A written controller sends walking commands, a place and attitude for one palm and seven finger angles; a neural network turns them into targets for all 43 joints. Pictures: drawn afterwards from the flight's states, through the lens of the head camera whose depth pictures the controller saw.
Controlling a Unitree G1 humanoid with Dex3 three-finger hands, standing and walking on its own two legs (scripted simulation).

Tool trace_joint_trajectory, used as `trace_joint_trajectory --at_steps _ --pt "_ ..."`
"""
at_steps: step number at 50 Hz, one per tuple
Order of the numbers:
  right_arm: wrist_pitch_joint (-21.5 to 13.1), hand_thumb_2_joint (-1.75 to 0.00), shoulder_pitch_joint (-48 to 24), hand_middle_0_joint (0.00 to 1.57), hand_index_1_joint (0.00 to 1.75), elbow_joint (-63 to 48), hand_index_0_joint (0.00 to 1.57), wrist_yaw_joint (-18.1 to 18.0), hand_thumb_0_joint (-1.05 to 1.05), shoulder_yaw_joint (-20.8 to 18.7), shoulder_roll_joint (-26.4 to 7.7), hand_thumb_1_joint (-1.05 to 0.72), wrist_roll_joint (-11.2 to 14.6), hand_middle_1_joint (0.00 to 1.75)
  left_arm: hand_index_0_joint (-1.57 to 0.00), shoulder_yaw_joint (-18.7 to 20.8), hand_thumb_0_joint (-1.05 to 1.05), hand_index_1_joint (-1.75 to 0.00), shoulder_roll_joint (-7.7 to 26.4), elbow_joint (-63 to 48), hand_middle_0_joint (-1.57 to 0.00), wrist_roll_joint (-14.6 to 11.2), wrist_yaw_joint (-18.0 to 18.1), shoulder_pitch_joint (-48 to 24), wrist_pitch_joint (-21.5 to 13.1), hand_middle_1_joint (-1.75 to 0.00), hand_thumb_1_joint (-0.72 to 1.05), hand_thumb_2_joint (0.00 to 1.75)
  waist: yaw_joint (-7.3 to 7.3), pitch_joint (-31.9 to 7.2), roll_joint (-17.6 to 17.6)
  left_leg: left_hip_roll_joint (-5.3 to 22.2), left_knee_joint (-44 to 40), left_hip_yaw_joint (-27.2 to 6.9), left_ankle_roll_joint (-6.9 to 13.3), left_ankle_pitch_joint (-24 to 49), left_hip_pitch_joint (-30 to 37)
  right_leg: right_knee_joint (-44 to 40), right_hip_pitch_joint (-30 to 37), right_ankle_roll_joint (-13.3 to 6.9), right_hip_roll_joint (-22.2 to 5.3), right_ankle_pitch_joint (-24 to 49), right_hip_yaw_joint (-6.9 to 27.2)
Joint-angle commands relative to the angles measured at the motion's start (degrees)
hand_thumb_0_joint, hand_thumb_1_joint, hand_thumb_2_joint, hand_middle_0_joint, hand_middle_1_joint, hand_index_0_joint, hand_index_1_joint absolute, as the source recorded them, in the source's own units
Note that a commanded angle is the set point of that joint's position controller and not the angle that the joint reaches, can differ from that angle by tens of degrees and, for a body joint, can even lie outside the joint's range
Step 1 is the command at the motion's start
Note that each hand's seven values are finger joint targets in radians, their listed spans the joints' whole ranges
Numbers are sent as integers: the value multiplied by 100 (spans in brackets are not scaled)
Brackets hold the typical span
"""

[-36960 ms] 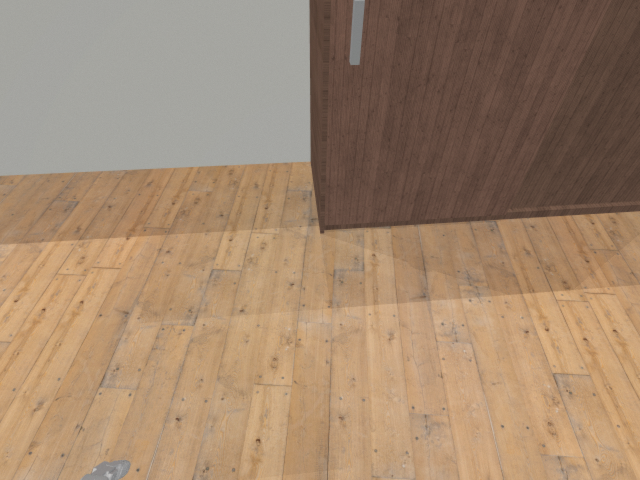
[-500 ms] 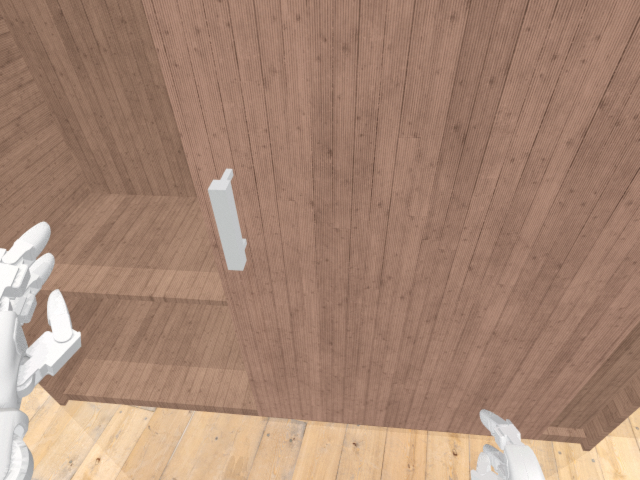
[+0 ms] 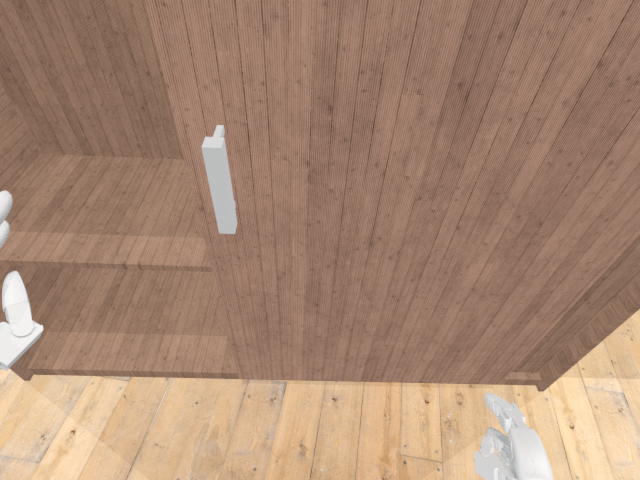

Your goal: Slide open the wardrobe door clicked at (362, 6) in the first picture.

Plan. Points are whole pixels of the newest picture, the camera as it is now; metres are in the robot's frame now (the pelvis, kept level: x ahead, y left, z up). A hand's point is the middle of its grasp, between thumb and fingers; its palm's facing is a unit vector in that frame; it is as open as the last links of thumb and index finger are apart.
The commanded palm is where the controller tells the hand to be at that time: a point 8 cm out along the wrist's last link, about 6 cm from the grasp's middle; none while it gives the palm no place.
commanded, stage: step back with the hand held close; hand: left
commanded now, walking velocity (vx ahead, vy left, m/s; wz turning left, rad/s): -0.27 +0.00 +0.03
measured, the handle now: (224, 180) +0.52 +0.20 +0.09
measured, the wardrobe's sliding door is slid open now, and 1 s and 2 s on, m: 0.66 0.66 0.66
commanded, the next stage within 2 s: stop stepping back and stand still in 0.52 s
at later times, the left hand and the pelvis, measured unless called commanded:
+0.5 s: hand out of the picture +0.09 +0.28 +0.18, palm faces +0.54 -0.75 -0.39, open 7.4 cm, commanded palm +0.01 +0.31 +0.18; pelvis -0.10 +0.00 -0.02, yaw +6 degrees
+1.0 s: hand out of the picture +0.01 +0.28 +0.17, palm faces +0.51 -0.79 -0.33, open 7.4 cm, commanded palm -0.06 +0.30 +0.18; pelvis -0.20 +0.00 -0.01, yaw -1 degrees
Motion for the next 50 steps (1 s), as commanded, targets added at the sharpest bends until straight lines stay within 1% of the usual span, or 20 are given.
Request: trace_joint_trajectory --at_steps 1,10,15,18,20,22,23,25,26,32,34,35,37,38,42,44,45,47,48,50 --pt "-402 -90 -543 20 30 -884 20 -59 0 -305 -843 -90 19 30 -20 641 0 -30 628 -833 -20 73 92 -258 -416 -30 90 90 48 -379 868 1064 -1559 -1327 277 -2155 -2030 739 1637 -35 135 292 295" --pt "-699 -90 -423 20 30 -806 20 -35 0 -347 -827 -90 -38 30 -20 683 0 -30 703 -1181 -20 280 70 -837 -716 -30 90 90 0 -248 602 963 -1169 -1440 349 -3412 -2551 728 1336 -131 196 -569 667" --pt "-725 -90 -230 20 30 -445 20 77 0 -297 -570 -90 -101 30 -20 566 0 -30 801 -1279 -20 118 153 -891 -785 -30 90 90 -104 -274 -722 61 1627 -690 -239 -1655 -122 -1361 -1563 -898 -1207 -2127 2356" --pt "-667 -90 -202 20 30 -338 20 93 0 -260 -514 -90 -95 30 -20 548 0 -30 853 -1193 -20 91 244 -999 -725 -30 90 90 -184 -469 -816 91 1568 -649 -238 -1208 523 -1203 -1816 -794 -1262 -1500 1801" --pt "-684 -90 -348 20 30 -470 20 15 0 -257 -650 -90 -53 30 -20 552 0 -30 828 -1244 -20 50 236 -1015 -726 -30 90 90 -162 -91 122 421 -38 -1203 -45 -1870 44 -390 -1783 -380 -472 -1864 1153" --pt "-819 -90 -562 20 30 -590 20 -86 0 -313 -820 -90 -88 30 -20 772 0 -30 875 -1345 -20 167 258 -1147 -832 -30 90 90 -99 -93 2336 1961 -2219 -3090 632 -3428 -2145 2775 -40 35 670 -1163 274" --pt "-881 -90 -404 20 30 -460 20 -79 0 -328 -588 -90 -151 30 -20 980 0 -30 1015 -1220 -20 176 261 -1086 -820 -30 90 90 -122 -375 1981 2268 -2383 -3164 812 -3102 -2149 4159 -31 15 629 -1449 549" --pt "-947 -90 -384 20 30 -383 20 48 0 -497 -660 -90 -82 30 -20 1009 0 -30 996 -1233 -20 108 220 -974 -868 -30 90 90 -41 -671 854 2133 -1844 -2520 784 -2277 -1483 4481 -341 -18 639 -1656 690" --pt "-952 -90 -416 20 30 -366 20 118 0 -575 -757 -90 -57 30 -20 924 0 -30 818 -1075 -20 59 175 -661 -848 -30 90 90 15 -746 882 1968 -1704 -2006 667 -2205 -1299 4330 -332 -3 684 -1650 486" --pt "-1089 -90 -327 20 30 -280 20 195 0 -393 -620 -90 -50 30 -20 463 0 -30 637 -1502 -20 -54 134 -391 -674 -30 90 90 -11 -867 1679 1385 -2209 -1508 -62 -2476 -216 956 295 -209 772 -2320 -374" --pt "-1089 -90 -288 20 30 -267 20 186 0 -340 -624 -90 -65 30 -20 413 0 -30 722 -1574 -20 -37 104 -552 -619 -30 90 90 42 -945 1821 916 -1885 -935 -584 -2340 -6 -544 745 -383 806 -2142 -575" --pt "-1049 -90 -245 20 30 -249 20 184 0 -340 -548 -90 -76 30 -20 547 0 -30 909 -1558 -20 -31 96 -483 -604 -30 90 90 36 -1008 1221 519 -993 -445 -751 -1678 283 -1310 605 -581 413 -1899 -180" --pt "-887 -90 -301 20 30 -124 20 157 0 -297 -467 -90 -127 30 -20 1011 0 -30 1506 -1711 -20 -49 166 -448 -637 -30 90 90 103 -809 -774 -28 2227 -224 -573 -748 387 -2110 -870 -1123 -1468 -1205 1800" --pt "-842 -90 -400 20 30 -174 20 130 0 -205 -403 -90 -144 30 -20 1065 0 -30 1574 -1918 -20 -117 227 -706 -655 -30 90 90 77 -726 -734 -11 3011 -371 -537 -983 -537 -1823 -396 -1317 -1855 141 1770" --pt "-853 -90 -450 20 30 -238 20 18 0 -214 -461 -90 30 30 -20 786 0 -30 929 -832 -20 -102 167 -400 -350 -30 90 90 -123 -196 -746 368 1420 -630 -327 -713 -585 -915 -38 -901 -1186 -4 1007" --pt "-880 -90 -371 20 30 -50 20 -62 0 -196 -578 -90 -13 30 -20 552 0 -30 733 -396 -20 -30 185 -717 -353 -30 90 90 -195 5 151 159 85 -346 -260 -456 352 -609 -367 -623 -715 -629 595" --pt "-922 -90 -283 20 30 -19 20 -97 0 -210 -654 -90 -10 30 -20 411 0 -30 652 -290 -20 -17 195 -958 -347 -30 90 90 -222 -41 539 312 -369 -602 -143 -844 597 -169 -481 -487 -474 -1105 460" --pt "-979 -90 -338 20 30 -228 20 -162 0 -257 -864 -90 58 30 -20 241 0 -30 613 -504 -20 21 224 -1278 -377 -30 90 90 -191 52 1586 1471 -1382 -2653 418 -2038 739 1141 -1075 -147 284 -1615 11" --pt "-964 -90 -311 20 30 -278 20 -162 0 -265 -862 -90 47 30 -20 339 0 -30 717 -483 -20 40 230 -1314 -378 -30 90 90 -150 134 1305 1772 -1723 -3225 655 -2203 548 1556 -1159 -116 441 -1898 55" --pt "-1046 -90 -290 20 30 -163 20 -125 0 -176 -636 -90 -150 30 -20 469 0 -30 984 -971 -20 91 198 -1296 -389 -30 90 90 -203 -23 1128 1790 -2400 -3489 439 -3153 43 2508 -904 -239 316 -1939 216"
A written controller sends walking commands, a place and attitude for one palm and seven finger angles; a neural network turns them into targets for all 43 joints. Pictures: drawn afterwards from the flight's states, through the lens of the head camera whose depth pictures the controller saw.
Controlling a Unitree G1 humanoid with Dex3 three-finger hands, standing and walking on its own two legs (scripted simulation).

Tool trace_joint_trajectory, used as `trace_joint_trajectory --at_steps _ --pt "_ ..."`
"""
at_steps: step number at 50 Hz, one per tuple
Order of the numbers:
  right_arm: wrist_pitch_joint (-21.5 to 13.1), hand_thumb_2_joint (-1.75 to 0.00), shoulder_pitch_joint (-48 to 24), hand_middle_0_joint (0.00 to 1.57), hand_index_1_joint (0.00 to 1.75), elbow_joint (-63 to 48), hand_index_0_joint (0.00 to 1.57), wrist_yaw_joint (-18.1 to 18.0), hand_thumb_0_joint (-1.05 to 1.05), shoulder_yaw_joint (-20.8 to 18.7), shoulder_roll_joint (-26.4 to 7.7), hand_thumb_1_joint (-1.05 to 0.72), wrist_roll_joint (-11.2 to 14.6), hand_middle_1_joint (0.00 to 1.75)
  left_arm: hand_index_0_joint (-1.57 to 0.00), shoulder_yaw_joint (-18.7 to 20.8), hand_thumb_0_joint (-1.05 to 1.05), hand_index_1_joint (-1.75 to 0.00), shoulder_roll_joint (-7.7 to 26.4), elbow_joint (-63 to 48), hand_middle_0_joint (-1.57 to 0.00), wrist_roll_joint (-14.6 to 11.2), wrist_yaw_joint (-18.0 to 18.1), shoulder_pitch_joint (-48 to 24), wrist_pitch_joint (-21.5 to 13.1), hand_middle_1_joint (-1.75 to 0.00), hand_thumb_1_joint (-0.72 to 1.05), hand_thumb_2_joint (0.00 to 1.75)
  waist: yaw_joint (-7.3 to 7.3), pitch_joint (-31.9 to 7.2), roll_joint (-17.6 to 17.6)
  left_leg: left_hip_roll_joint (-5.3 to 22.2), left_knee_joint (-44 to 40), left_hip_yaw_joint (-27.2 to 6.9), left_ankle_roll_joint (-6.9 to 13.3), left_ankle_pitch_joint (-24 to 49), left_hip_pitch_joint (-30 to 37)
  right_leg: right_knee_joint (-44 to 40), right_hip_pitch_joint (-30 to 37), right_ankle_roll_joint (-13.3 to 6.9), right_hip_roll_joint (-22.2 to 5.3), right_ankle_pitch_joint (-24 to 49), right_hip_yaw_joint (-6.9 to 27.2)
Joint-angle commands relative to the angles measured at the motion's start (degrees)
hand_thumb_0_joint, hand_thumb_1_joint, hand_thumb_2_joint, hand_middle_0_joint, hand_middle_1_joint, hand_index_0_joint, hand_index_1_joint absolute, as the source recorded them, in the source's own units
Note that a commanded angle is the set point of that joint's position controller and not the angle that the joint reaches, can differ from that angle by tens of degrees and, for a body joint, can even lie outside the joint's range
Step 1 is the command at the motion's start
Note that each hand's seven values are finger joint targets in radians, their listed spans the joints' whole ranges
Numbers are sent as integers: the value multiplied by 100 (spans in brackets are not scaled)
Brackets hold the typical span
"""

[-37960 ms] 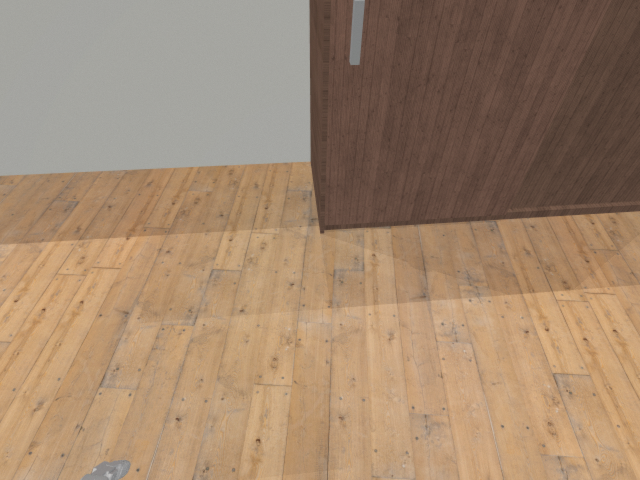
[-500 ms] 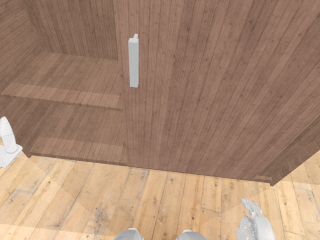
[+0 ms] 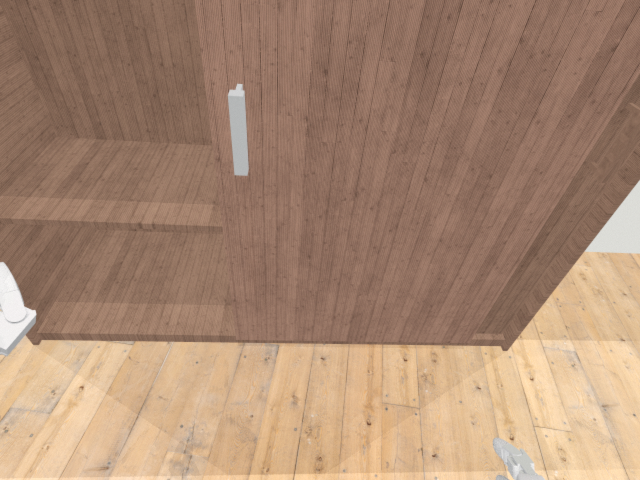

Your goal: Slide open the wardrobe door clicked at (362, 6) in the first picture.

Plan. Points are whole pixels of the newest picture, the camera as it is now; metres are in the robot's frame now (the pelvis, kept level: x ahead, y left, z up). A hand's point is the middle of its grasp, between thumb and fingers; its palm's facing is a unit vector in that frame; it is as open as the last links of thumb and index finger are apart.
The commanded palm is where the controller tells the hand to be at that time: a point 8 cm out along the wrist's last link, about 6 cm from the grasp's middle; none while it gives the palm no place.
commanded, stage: stop stepping back and stand still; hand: left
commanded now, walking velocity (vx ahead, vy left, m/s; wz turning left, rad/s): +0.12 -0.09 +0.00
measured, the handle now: (240, 130) +0.72 +0.20 +0.10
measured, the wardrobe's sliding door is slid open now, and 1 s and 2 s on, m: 0.66 0.66 0.66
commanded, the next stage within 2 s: let the arm hang, fingers relaxed in 0.38 s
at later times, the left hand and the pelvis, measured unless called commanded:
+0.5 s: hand (41, 331) +0.20 +0.28 +0.16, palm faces +0.49 -0.79 -0.37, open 7.4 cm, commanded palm none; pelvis +0.00 +0.01 +0.00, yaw +2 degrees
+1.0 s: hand out of the picture +0.02 +0.24 -0.16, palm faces +0.10 -0.96 -0.27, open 7.2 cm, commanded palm none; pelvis +0.01 +0.02 +0.01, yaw +5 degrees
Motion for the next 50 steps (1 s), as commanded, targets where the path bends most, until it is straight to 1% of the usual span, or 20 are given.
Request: trace_joint_trajectory --at_steps 1,5,7,8,9,10,15,21,23,24,25,27,30,33,35,36,37,42,46,50 --pt "-447 -90 -685 20 30 -1042 20 -1 0 -173 -641 -90 -140 30 -20 340 0 -30 1129 -1761 -20 95 -27 -448 -331 -30 90 90 -47 300 947 1730 -2947 -2832 450 -2692 74 1187 -842 -177 102 -128 -102" --pt "-378 -90 -817 20 30 -1196 20 109 0 -185 -660 -90 -135 30 -20 481 0 -30 1102 -2160 -20 102 -22 691 -278 -30 90 90 91 -98 1782 1055 -2466 -1076 115 -2771 -1082 -434 1145 -228 301 145 -814" --pt "-234 -90 -837 20 30 -1273 20 115 0 -228 -652 -90 -179 30 -20 730 0 -30 1313 -2023 -20 161 -8 1027 -273 -30 90 90 166 -61 1424 656 -1310 -699 -66 -2749 -1784 -1164 1784 -416 135 -119 -466" --pt "-126 -90 -847 20 30 -1264 20 120 0 -239 -538 -90 -195 30 -20 709 0 -30 1277 -1863 -20 179 -16 928 -253 -30 90 90 171 178 310 302 263 -334 -171 -2293 -2192 -1975 1500 -766 -592 -751 676" --pt "-46 -90 -816 20 30 -1235 20 119 0 -315 -532 -90 -127 30 -20 860 0 -30 1454 -1815 -20 167 -10 663 -252 -30 90 90 149 297 -1064 -39 2393 -48 -301 -1613 -2262 -3165 477 -1373 -2061 -2084 3098" --pt "-56 -90 -722 20 30 -1072 20 86 0 -340 -607 -90 -184 30 -20 903 0 -30 1437 -1814 -20 63 -25 85 -375 -30 90 90 0 596 -776 110 3404 -367 -402 -1138 -2216 -3330 -183 -1505 -2318 -1482 3105" --pt "-79 -90 -595 20 30 -839 20 54 0 -251 -544 -90 -117 30 -20 506 0 -30 1009 -605 -20 72 -74 -78 -394 -30 90 90 -115 728 -75 519 2632 -266 -334 -304 -1275 -3086 -1134 -1022 -1610 -1387 1576" --pt "-386 -90 -682 20 30 -886 20 -56 0 -183 -535 -90 -190 30 -20 23 0 -30 894 -1222 -20 182 39 -786 -411 -30 90 90 45 461 -504 254 -136 350 -177 -445 497 -2384 -815 -794 -1269 -407 781" --pt "-469 -90 -603 20 30 -955 20 -72 0 -230 -637 -90 -179 30 -20 165 0 -30 1029 -1707 -20 124 63 -703 -454 -30 90 90 1 161 210 385 -1033 18 -95 -304 1103 -1390 -606 -495 -915 375 418" --pt "-317 -90 -87 20 30 334 20 592 0 -511 -1667 -90 -240 30 -20 -1875 0 -30 -327 2970 -20 624 -740 -193 688 -30 90 90 -401 226 1338 1295 -327 -1155 189 3050 1159 603 -1705 -26 -838 2330 -519" --pt "189 -90 -62 20 30 -132 20 586 0 -450 -1476 -90 -120 30 -20 -1888 0 -30 -548 2876 -20 453 -858 -4 1152 -30 90 90 -164 66 1898 1987 -891 -1826 682 4999 1016 1501 -1743 172 -223 -161 -538" --pt "295 -90 -176 20 30 -287 20 468 0 -334 -1168 -90 -278 30 -20 -2101 0 -30 -845 2853 -20 450 -824 -261 1289 -30 90 90 -261 -382 1135 2229 -1000 -2150 987 5600 1087 2752 -1933 214 -116 -1055 98" --pt "441 -90 -329 20 30 -250 20 419 0 -321 -1236 -90 -365 30 -20 -2201 0 -30 -523 3756 -20 362 -904 -878 1237 -30 90 90 -111 -256 344 1784 -707 -1497 829 4360 1090 1402 -1504 139 -221 -385 85" --pt "648 -90 -755 20 30 -114 20 445 0 -238 -1181 -90 -193 30 -20 -2192 0 -30 -151 4932 -20 360 -938 -593 1168 -30 90 90 289 -441 3 924 -308 -655 63 1814 334 -895 280 111 -144 1650 -143" --pt "766 -90 -529 20 30 3 20 499 0 -131 -518 -90 -124 30 -20 -2178 0 -30 372 5471 -20 417 -916 -578 1082 -30 90 90 103 -138 -972 29 518 -138 -421 -1175 -557 -2169 282 -488 -1747 1939 2144" --pt "840 -90 -434 20 30 145 20 521 0 -138 -557 -90 -138 30 -20 -2214 0 -30 513 5685 -20 435 -943 -788 1088 -30 90 90 29 96 -506 55 980 -209 -395 -1670 -220 -2524 -384 -856 -2069 1101 2273" --pt "894 -90 -359 20 30 274 20 556 0 -143 -519 -90 -163 30 -20 -2240 0 -30 485 5825 -20 431 -944 -1033 1103 -30 90 90 -85 283 91 57 1197 -183 -364 -1574 -27 -2569 -700 -889 -1875 776 2005" --pt "861 -90 -143 20 30 910 20 437 0 -239 -490 -90 -138 30 -20 -2105 0 -30 -94 6748 -20 431 -797 -1178 971 -30 90 90 -132 -114 -260 253 314 -361 -348 -948 83 -1609 672 -1036 -1397 4449 1080" --pt "701 -90 -192 20 30 1310 20 348 0 -203 -800 -90 -178 30 -20 -2248 0 -30 -384 7264 -20 270 -788 -1008 1031 -30 90 90 79 -471 914 1156 -1050 -1063 79 2689 1419 -1187 289 -206 -507 2724 141" --pt "753 -90 -260 20 30 1605 20 295 0 -121 -671 -90 -146 30 -20 -2330 0 -30 -336 7766 -20 293 -814 -1222 1118 -30 90 90 36 -39 905 992 -1382 -869 -1 2539 1163 -1481 589 -139 -468 2470 1"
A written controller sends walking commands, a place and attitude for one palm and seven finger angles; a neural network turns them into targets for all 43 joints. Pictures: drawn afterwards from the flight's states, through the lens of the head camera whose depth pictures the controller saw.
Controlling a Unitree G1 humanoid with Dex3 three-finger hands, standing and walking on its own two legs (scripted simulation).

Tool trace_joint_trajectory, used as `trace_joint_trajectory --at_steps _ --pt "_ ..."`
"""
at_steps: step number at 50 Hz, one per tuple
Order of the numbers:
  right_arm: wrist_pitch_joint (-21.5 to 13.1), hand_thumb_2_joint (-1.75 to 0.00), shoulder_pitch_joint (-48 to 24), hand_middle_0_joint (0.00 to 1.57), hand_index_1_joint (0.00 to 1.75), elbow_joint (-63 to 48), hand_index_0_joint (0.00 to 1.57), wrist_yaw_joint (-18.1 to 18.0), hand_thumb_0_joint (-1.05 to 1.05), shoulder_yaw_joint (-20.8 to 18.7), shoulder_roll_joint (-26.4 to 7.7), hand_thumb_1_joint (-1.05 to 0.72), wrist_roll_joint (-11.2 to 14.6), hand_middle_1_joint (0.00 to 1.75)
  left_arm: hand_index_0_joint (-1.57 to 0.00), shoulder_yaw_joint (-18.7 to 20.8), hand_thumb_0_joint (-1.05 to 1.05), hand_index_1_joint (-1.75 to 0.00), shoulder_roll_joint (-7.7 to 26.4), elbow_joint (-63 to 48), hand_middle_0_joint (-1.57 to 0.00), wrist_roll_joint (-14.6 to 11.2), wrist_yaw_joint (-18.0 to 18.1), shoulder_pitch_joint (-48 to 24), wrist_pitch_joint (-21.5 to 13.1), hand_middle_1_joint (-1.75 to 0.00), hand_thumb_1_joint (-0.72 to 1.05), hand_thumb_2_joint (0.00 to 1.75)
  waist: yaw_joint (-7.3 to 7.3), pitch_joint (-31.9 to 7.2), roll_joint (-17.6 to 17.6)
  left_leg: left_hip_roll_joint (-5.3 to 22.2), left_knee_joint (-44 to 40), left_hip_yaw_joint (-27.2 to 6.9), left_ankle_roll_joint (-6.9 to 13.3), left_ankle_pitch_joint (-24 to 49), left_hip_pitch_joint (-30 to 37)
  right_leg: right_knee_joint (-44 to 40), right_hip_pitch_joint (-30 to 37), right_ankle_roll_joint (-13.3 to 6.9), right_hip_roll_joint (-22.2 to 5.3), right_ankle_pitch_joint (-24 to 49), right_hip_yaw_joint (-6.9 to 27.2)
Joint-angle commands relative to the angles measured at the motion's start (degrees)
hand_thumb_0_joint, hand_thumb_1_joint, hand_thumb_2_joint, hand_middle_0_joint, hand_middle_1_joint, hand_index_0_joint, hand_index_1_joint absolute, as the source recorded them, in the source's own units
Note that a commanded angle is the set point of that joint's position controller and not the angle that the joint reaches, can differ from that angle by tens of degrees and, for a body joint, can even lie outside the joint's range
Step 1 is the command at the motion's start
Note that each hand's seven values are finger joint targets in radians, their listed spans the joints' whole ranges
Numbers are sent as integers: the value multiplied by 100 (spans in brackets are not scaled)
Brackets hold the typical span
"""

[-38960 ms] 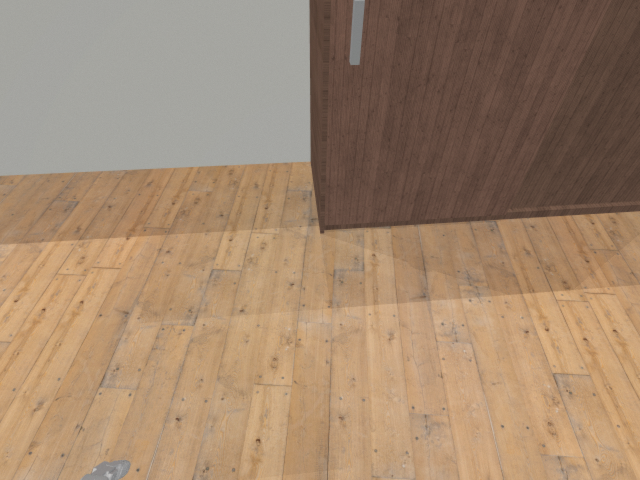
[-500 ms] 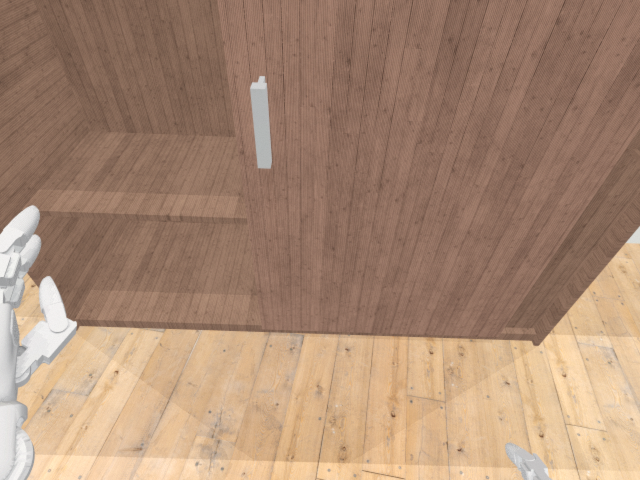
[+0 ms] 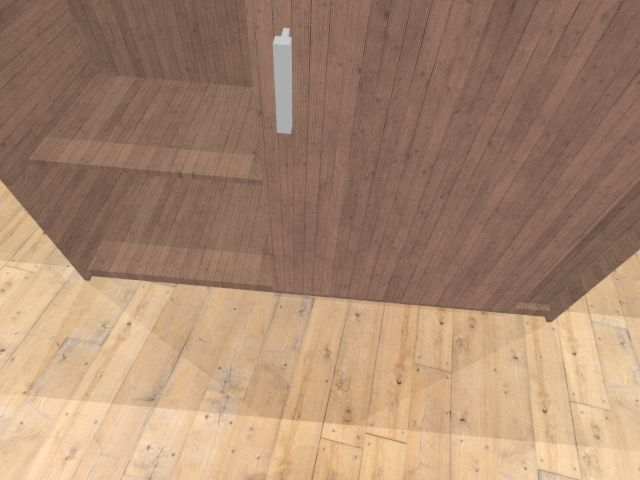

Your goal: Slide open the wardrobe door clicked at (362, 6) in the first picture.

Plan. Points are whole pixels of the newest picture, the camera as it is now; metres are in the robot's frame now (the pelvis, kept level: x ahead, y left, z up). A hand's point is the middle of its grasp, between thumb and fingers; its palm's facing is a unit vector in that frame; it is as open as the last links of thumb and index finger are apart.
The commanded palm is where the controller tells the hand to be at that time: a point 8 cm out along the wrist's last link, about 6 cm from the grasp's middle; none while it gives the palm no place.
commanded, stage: let the arm hang, fingers relaxed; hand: left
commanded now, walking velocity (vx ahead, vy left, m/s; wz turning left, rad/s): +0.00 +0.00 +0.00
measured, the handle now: (285, 82) +0.72 +0.12 +0.09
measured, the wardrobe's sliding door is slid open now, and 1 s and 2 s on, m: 0.66 0.66 0.66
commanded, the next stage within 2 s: look to check the result in 0.58 s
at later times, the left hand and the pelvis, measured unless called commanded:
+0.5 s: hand out of the picture +0.03 +0.20 -0.17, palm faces -0.03 -0.98 -0.19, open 7.4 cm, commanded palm none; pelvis +0.00 +0.02 +0.01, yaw -1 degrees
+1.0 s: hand out of the picture +0.00 +0.21 -0.17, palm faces -0.04 -0.98 -0.21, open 7.4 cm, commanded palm none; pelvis -0.01 +0.02 +0.01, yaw -2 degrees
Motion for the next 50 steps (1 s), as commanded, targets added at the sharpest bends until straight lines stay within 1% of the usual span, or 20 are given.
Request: trace_joint_trajectory --at_steps 1,3,6,9,10,12,15,17,18,21,26,27,29,30,34,36,39,43,46,50 --pt "-171 -90 -99 20 30 -155 20 -110 0 -126 -829 -90 21 30 -20 7 0 -30 445 -29 -20 -30 -33 -117 -141 -30 90 90 -22 -740 612 971 -940 -764 71 2620 305 -397 686 -52 -528 1230 415" --pt "-176 -90 -97 20 30 -34 20 -99 0 -111 -798 -90 30 30 -20 -27 0 -30 450 168 -20 -21 -41 -97 -148 -30 90 90 -29 -679 279 907 -1024 -695 36 2206 376 -576 675 -82 -602 1311 478" --pt "-182 -90 -127 20 30 114 20 -77 0 -104 -876 -90 24 30 -20 -54 0 -30 506 325 -20 -17 -51 -191 -154 -30 90 90 -51 -463 125 860 -1235 -699 18 1600 314 -760 603 -90 -647 1079 556" --pt "-188 -90 -123 20 30 252 20 -59 0 -71 -808 -90 18 30 -20 -88 0 -30 449 454 -20 -12 -49 -205 -154 -30 90 90 -65 -306 142 817 -1365 -662 -4 1400 281 -837 549 -72 -667 974 589" --pt "-193 -90 -131 20 30 286 20 -56 0 -60 -798 -90 15 30 -20 -93 0 -30 446 489 -20 -15 -49 -208 -150 -30 90 90 -61 -230 120 810 -1403 -673 -7 1378 271 -845 509 -65 -675 949 580" --pt "-212 -90 -110 20 30 356 20 -53 0 -52 -791 -90 29 30 -20 -96 0 -30 455 551 -20 -10 -38 -157 -175 -30 90 90 -52 -278 100 788 -1364 -617 -8 1622 372 -853 530 -70 -700 1114 598" --pt "-226 -90 -51 20 30 454 20 -64 0 -27 -690 -90 17 30 -20 -116 0 -30 337 615 -20 -18 -24 -107 -179 -30 90 90 -64 -322 115 772 -1356 -567 -30 1867 483 -813 526 -52 -714 1243 595" --pt "-228 -90 -55 20 30 489 20 -64 0 -26 -674 -90 35 30 -20 -107 0 -30 342 633 -20 -15 -15 -76 -184 -30 90 90 -56 -274 154 764 -1355 -561 -27 1843 486 -845 512 -49 -705 1185 605" --pt "-222 -90 -35 20 30 515 20 -67 0 -15 -623 -90 27 30 -20 -122 0 -30 292 651 -20 -17 -13 -84 -175 -30 90 90 -73 -164 100 763 -1394 -559 -39 1738 432 -857 461 -38 -711 1121 601" --pt "-232 -90 23 20 30 581 20 -76 0 -12 -573 -90 22 30 -20 -117 0 -30 225 675 -20 -15 -8 -29 -179 -30 90 90 -72 -125 142 745 -1425 -542 -35 1680 404 -867 474 -44 -709 1126 620" --pt "-234 -90 113 20 30 655 20 -88 0 -9 -500 -90 28 30 -20 -123 0 -30 146 737 -20 -22 0 90 -180 -30 90 90 -76 -97 195 722 -1433 -532 -18 1492 415 -905 450 -56 -709 1022 638" --pt "-226 -90 149 20 30 647 20 -90 0 -17 -506 -90 40 30 -20 -113 0 -30 152 738 -20 -12 6 122 -185 -30 90 90 -70 -68 116 729 -1424 -522 -10 1437 399 -925 434 -60 -697 983 632" --pt "-230 -90 192 20 30 677 20 -96 0 -17 -477 -90 33 30 -20 -121 0 -30 123 770 -20 -20 5 157 -187 -30 90 90 -84 -137 147 721 -1426 -534 3 1370 422 -933 448 -73 -705 969 659" --pt "-234 -90 222 20 30 685 20 -102 0 -20 -499 -90 30 30 -20 -118 0 -30 122 768 -20 -21 5 159 -190 -30 90 90 -88 -139 220 724 -1426 -519 -1 1404 422 -921 466 -79 -703 997 654" --pt "-233 -90 289 20 30 709 20 -112 0 -33 -485 -90 41 30 -20 -109 0 -30 127 798 -20 -19 10 196 -184 -30 90 90 -88 -141 220 738 -1438 -528 6 1292 394 -913 469 -86 -689 915 637" --pt "-235 -90 295 20 30 713 20 -120 0 -42 -512 -90 42 30 -20 -106 0 -30 130 819 -20 -22 10 215 -192 -30 90 90 -91 -165 127 737 -1422 -543 18 1313 430 -905 453 -101 -679 948 660" --pt "-227 -90 337 20 30 723 20 -122 0 -47 -521 -90 44 30 -20 -110 0 -30 122 835 -20 -18 12 214 -178 -30 90 90 -95 -34 133 752 -1452 -544 23 1169 357 -908 374 -93 -674 833 639" --pt "-236 -90 325 20 30 703 20 -119 0 -72 -568 -90 47 30 -20 -95 0 -30 176 828 -20 -15 15 202 -191 -30 90 90 -98 -154 144 754 -1432 -555 33 1182 410 -897 412 -109 -677 866 665" --pt "-235 -90 279 20 30 684 20 -118 0 -87 -613 -90 43 30 -20 -93 0 -30 201 816 -20 -13 10 166 -189 -30 90 90 -96 -74 152 766 -1461 -564 33 1140 396 -897 342 -107 -673 846 662" --pt "-246 -90 196 20 30 665 20 -109 0 -98 -689 -90 47 30 -20 -76 0 -30 298 792 -20 -7 9 69 -204 -30 90 90 -99 -123 117 777 -1457 -579 28 1255 439 -901 376 -110 -684 913 672"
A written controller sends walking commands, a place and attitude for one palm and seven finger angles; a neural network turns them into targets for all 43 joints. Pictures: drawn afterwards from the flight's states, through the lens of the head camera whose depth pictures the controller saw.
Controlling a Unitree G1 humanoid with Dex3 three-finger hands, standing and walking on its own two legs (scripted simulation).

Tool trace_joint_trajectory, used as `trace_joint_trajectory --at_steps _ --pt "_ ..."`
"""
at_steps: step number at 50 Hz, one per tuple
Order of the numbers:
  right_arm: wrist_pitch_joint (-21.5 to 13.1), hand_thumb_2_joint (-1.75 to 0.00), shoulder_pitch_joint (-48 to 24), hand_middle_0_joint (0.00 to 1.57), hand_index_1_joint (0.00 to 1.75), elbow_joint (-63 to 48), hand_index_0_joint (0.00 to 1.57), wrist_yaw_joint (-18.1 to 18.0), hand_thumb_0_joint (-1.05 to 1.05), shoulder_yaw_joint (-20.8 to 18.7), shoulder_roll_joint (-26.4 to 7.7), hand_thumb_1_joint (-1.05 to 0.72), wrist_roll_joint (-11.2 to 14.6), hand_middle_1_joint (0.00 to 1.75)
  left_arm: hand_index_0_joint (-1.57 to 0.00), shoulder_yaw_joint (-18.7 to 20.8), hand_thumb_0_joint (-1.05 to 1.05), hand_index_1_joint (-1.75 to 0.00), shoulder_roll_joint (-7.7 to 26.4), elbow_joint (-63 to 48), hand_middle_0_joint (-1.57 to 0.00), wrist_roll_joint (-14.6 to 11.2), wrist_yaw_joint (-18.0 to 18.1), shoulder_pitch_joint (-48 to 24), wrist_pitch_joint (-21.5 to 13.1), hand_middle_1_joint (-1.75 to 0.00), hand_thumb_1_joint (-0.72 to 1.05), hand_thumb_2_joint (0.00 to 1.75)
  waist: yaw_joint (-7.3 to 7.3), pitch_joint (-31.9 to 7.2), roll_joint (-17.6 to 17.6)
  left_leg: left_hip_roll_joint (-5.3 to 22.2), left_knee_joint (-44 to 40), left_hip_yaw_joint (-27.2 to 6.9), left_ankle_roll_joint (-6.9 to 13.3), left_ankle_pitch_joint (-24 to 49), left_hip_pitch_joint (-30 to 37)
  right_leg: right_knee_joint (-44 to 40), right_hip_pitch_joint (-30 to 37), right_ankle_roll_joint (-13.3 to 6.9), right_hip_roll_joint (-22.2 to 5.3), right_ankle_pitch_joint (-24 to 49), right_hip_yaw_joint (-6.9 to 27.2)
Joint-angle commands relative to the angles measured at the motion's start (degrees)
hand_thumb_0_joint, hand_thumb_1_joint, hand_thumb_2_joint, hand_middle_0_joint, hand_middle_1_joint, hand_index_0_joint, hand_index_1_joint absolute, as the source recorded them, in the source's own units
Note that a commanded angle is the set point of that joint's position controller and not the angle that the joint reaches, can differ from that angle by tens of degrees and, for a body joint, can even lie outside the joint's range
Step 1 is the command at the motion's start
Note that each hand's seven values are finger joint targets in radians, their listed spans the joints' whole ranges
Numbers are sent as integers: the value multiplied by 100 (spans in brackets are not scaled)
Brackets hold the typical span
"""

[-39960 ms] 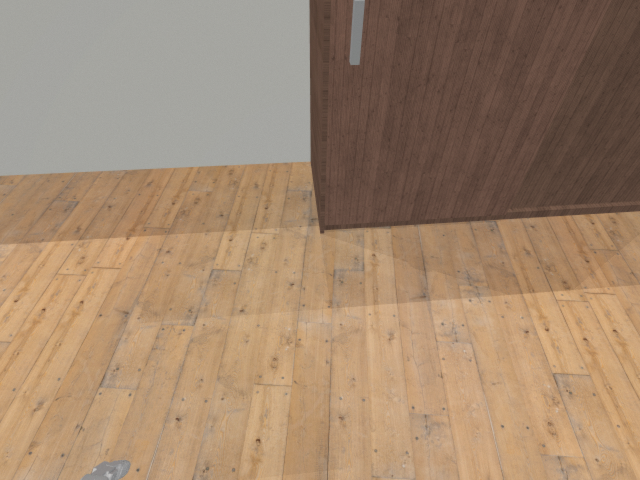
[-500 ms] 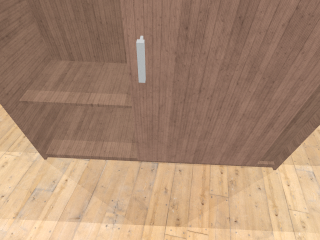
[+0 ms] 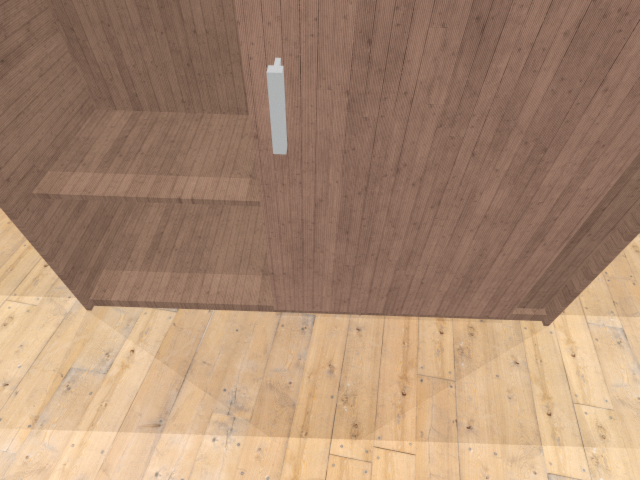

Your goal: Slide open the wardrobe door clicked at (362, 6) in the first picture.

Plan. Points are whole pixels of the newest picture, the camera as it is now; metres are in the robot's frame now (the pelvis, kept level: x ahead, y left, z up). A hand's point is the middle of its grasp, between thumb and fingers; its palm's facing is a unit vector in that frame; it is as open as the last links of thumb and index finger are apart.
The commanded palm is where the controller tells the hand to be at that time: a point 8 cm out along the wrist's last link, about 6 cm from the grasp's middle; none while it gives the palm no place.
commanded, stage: look to check the result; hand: left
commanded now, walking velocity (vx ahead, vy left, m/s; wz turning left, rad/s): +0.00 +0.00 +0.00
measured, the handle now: (279, 107) +0.73 +0.12 +0.08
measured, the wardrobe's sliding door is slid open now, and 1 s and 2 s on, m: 0.66 0.66 0.66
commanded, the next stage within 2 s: stand and wait in 0.16 s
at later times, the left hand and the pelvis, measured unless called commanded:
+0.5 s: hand out of the picture +0.05 +0.21 -0.17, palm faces -0.01 -0.96 -0.28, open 7.4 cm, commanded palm none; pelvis +0.00 -0.01 +0.00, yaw +1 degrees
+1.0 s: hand out of the picture +0.08 +0.21 -0.15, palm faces -0.02 -0.94 -0.33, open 7.4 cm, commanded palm none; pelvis +0.01 -0.03 +0.01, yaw +1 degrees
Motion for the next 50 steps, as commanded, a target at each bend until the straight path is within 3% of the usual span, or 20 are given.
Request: trace_joint_trajectory --at_steps 1,9,17,29,32,42,50 --pt "-71 -90 143 20 30 -195 20 -56 0 -146 -847 -90 1 30 -20 127 0 -30 735 -204 -20 -11 10 92 -84 -30 90 90 -8 39 32 989 -545 -838 -142 648 -174 -279 -47 -256 -503 424 415" --pt "-75 -90 -100 20 30 -244 20 -29 0 -156 -1011 -90 -5 30 -20 150 0 -30 907 -257 -20 -3 -10 -100 -105 -30 90 90 -2 69 39 997 -599 -840 -163 629 -161 -360 -40 -262 -526 446 444" --pt "-113 -90 -348 20 30 -311 20 -4 0 -203 -1317 -90 7 30 -20 211 0 -30 1212 -364 -20 -8 -32 -331 -180 -30 90 90 -3 -313 1 1007 -508 -830 -155 1054 92 -409 170 -309 -587 855 486" --pt "-95 -90 -714 20 30 -341 20 40 0 -219 -1658 -90 -3 30 -20 229 0 -30 1561 -403 -20 -14 -72 -708 -189 -30 90 90 -7 -182 78 1040 -690 -898 -203 749 43 -620 199 -326 -626 612 533" --pt "-106 -90 -754 20 30 -373 20 48 0 -229 -1762 -90 4 30 -20 250 0 -30 1659 -431 -20 -14 -74 -757 -219 -30 90 90 -13 -428 -7 1052 -624 -886 -204 998 180 -600 328 -338 -642 907 546" --pt "-88 -90 -950 20 30 -390 20 76 0 -214 -1925 -90 6 30 -20 242 0 -30 1829 -438 -20 -20 -88 -918 -225 -30 90 90 -9 -331 20 1063 -691 -890 -234 884 179 -732 314 -342 -668 826 584" --pt "-102 -90 -980 20 30 -402 20 74 0 -206 -1981 -90 2 30 -20 241 0 -30 1881 -450 -20 -38 -83 -994 -255 -30 90 90 -27 -581 -23 1084 -654 -885 -255 1174 315 -700 513 -355 -705 1269 596"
